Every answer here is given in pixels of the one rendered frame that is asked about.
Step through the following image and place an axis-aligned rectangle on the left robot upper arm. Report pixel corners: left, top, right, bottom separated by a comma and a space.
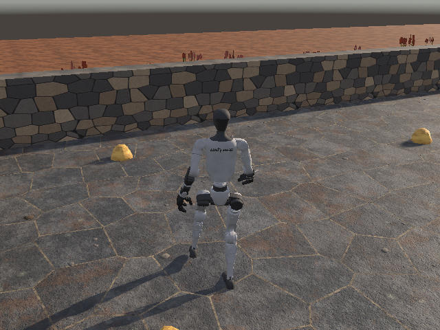
188, 138, 207, 177

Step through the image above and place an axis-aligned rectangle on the robot left hand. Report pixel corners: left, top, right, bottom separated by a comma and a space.
177, 195, 193, 212

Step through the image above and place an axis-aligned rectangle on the right robot forearm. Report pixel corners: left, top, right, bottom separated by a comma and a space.
245, 165, 254, 180

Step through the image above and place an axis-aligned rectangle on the left robot forearm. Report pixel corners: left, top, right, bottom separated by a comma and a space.
179, 166, 195, 198

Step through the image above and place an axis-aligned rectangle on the robot right hand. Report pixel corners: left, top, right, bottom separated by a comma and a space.
238, 174, 254, 185

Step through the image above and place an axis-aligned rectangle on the left robot foot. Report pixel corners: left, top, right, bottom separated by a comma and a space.
189, 246, 199, 259

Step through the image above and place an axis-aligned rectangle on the humanoid robot head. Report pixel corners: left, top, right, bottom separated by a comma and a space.
210, 109, 233, 142

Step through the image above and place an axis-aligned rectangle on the right robot upper arm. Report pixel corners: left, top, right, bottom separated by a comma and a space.
235, 138, 253, 175

